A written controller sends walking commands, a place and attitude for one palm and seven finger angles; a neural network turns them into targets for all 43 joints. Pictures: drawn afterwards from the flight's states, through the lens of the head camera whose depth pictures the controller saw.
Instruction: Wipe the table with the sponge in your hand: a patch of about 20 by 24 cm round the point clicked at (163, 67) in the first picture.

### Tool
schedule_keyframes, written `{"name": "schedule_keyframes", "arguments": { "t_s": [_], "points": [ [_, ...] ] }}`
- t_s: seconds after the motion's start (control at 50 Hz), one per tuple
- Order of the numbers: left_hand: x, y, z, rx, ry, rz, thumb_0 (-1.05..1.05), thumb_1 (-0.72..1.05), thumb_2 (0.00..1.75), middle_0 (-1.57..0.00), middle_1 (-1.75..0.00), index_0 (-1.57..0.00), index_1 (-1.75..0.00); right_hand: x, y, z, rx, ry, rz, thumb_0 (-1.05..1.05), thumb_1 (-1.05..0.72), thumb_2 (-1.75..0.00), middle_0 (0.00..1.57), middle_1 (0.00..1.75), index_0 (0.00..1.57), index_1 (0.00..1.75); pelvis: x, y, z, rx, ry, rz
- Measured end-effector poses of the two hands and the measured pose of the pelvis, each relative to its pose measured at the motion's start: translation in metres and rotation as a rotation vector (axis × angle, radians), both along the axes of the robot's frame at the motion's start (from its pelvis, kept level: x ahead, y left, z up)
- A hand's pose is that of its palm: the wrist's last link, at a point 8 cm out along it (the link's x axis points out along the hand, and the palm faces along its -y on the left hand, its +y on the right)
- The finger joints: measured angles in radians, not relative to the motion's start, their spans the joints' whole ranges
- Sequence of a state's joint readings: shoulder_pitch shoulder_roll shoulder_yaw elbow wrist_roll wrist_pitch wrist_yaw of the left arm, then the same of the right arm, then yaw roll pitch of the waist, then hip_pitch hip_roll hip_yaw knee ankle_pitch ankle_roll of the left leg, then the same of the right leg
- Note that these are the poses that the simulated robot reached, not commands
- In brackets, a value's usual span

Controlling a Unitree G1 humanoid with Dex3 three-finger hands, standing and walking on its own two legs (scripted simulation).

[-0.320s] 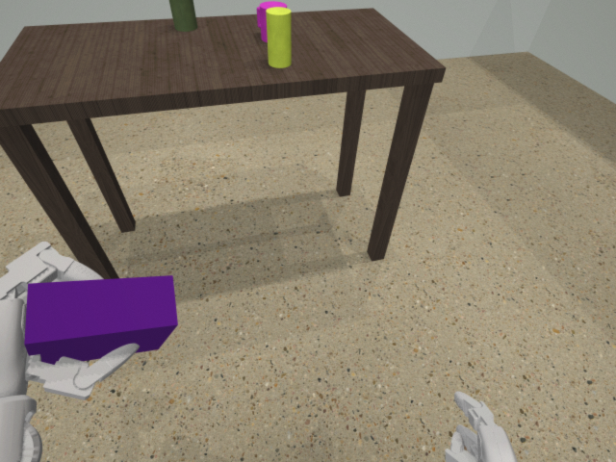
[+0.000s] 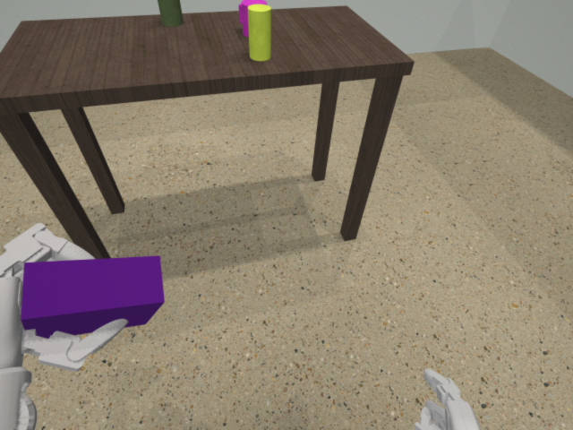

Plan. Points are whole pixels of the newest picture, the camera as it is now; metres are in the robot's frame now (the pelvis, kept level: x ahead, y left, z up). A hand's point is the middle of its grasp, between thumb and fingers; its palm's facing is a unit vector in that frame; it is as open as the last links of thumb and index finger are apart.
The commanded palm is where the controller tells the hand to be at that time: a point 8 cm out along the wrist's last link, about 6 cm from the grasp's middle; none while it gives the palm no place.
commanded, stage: look at it before walking up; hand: left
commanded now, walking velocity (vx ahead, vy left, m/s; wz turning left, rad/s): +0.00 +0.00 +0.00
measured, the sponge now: (114, 296) +0.22 +0.21 +0.14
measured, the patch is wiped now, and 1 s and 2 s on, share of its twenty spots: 0.00 0.00 0.00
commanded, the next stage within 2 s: walk to a spot facing it in 0.08 s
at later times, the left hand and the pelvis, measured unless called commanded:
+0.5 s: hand (37, 327) +0.18 +0.26 +0.15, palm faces +0.44 -0.80 -0.41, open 9.5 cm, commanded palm +0.12 +0.30 +0.18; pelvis -0.01 +0.01 -0.01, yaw +4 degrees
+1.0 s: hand out of the picture +0.06 +0.29 +0.16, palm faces +0.69 -0.64 -0.34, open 9.5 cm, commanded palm -0.01 +0.31 +0.18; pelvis -0.06 -0.01 -0.02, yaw +21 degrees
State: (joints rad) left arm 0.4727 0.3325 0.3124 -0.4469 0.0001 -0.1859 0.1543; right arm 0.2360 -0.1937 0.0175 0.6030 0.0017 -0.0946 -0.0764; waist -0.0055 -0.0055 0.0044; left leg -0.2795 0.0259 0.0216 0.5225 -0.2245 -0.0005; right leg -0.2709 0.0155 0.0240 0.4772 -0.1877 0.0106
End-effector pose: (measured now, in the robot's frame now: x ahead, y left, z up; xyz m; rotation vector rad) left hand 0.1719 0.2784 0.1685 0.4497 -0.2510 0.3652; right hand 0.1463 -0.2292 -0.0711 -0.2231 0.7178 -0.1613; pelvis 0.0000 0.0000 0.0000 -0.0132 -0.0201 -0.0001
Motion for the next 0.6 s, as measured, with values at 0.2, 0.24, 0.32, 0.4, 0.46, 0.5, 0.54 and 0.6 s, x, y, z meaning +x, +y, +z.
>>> {"name": "schedule_keyframes", "arguments": {
  "t_s": [0.2,0.24,0.32,0.4,0.46,0.5,0.54,0.6],
  "points": [
    [-0.008,0.002,-0.004,-0.014,0.011,0.011,-0.01,-0.44,0.98,-0.81,-1.34,-0.81,-1.34,-0.004,0.003,-0.001,0.007,-0.007,0.004,0.01,-0.90,-0.90,0.21,0.30,0.20,0.30,-0.005,0.002,0.000,-0.001,-0.005,-0.002],
    [-0.008,0.002,-0.005,-0.016,0.013,0.013,-0.01,-0.44,0.98,-0.81,-1.34,-0.81,-1.34,-0.005,0.003,-0.001,0.007,-0.006,0.005,0.01,-0.90,-0.90,0.21,0.30,0.20,0.30,-0.006,0.002,0.000,-0.002,-0.005,0.003],
    [-0.011,0.004,-0.005,-0.013,0.008,0.016,-0.01,-0.44,0.98,-0.81,-1.34,-0.81,-1.34,-0.007,0.004,-0.003,0.002,0.003,0.013,0.01,-0.90,-0.90,0.21,0.30,0.20,0.30,-0.009,0.003,-0.002,-0.005,-0.001,0.025],
    [-0.018,0.009,-0.004,0.004,0.007,0.024,-0.01,-0.44,0.98,-0.81,-1.34,-0.81,-1.34,-0.009,0.005,-0.006,-0.007,0.021,0.022,0.01,-0.90,-0.90,0.21,0.30,0.20,0.30,-0.012,0.006,-0.005,-0.008,0.007,0.050],
    [-0.026,0.015,-0.003,0.025,0.012,0.039,-0.01,-0.44,0.98,-0.81,-1.34,-0.81,-1.34,-0.009,0.008,-0.009,-0.011,0.034,0.031,0.01,-0.90,-0.90,0.20,0.30,0.20,0.30,-0.014,0.007,-0.007,-0.007,0.014,0.066],
    [-0.032,0.019,-0.003,0.037,0.015,0.056,-0.01,-0.44,0.98,-0.81,-1.34,-0.81,-1.34,-0.008,0.010,-0.011,-0.011,0.039,0.042,0.01,-0.90,-0.90,0.20,0.30,0.20,0.30,-0.015,0.007,-0.009,-0.005,0.016,0.076],
    [-0.039,0.021,-0.003,0.047,0.017,0.077,-0.01,-0.44,0.98,-0.81,-1.34,-0.81,-1.34,-0.006,0.013,-0.013,-0.007,0.039,0.060,0.01,-0.90,-0.90,0.20,0.30,0.20,0.30,-0.017,0.005,-0.011,-0.002,0.016,0.089],
    [-0.050,0.019,-0.002,0.049,0.021,0.112,-0.01,-0.44,0.98,-0.81,-1.34,-0.81,-1.34,-0.002,0.019,-0.017,0.008,0.039,0.104,0.01,-0.90,-0.90,0.20,0.30,0.20,0.30,-0.020,-0.001,-0.011,-0.005,0.014,0.119]
  ]
}}
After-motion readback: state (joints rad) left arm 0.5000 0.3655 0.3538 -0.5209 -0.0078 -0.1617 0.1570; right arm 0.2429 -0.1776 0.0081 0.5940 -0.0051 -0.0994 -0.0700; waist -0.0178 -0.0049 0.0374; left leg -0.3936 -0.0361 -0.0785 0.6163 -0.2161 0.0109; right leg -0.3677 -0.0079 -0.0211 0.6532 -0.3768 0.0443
